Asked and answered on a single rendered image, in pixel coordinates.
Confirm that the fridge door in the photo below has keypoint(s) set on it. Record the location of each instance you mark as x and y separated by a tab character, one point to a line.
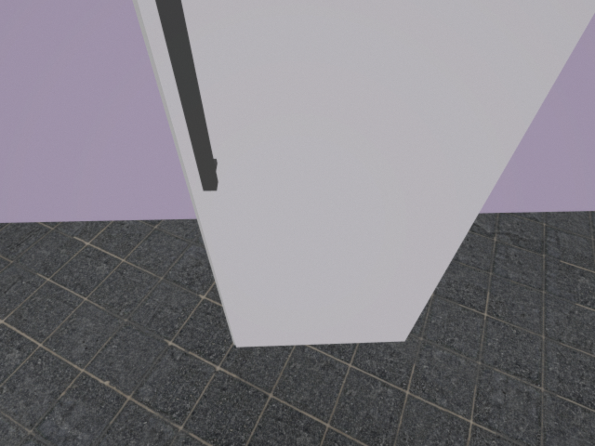
356	141

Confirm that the handle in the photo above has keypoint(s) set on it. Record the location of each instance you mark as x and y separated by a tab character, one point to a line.
179	49

